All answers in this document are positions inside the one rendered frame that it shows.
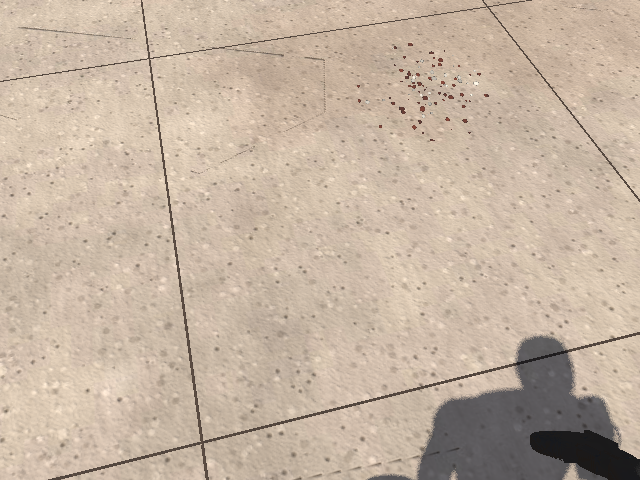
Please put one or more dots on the right robot hand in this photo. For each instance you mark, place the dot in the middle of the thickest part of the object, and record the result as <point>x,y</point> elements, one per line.
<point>590,451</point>

